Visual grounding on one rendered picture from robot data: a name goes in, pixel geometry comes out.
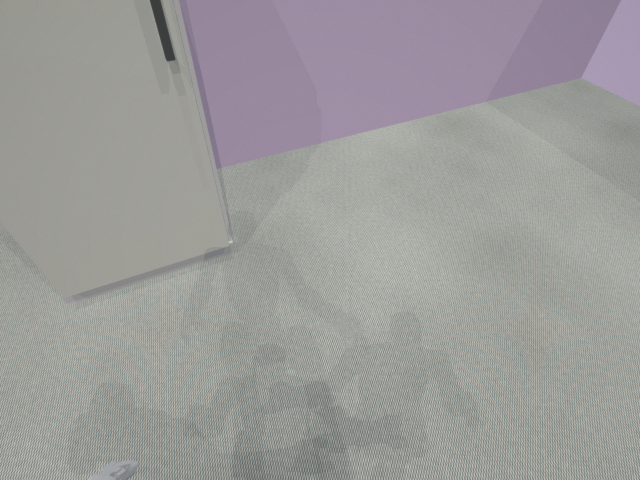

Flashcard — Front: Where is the handle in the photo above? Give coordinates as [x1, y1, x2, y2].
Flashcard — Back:
[150, 0, 175, 61]

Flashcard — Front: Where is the robot left hand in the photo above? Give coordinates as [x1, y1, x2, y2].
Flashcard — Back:
[88, 460, 138, 480]

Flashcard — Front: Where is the fridge door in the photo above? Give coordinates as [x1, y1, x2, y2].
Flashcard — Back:
[0, 0, 230, 298]

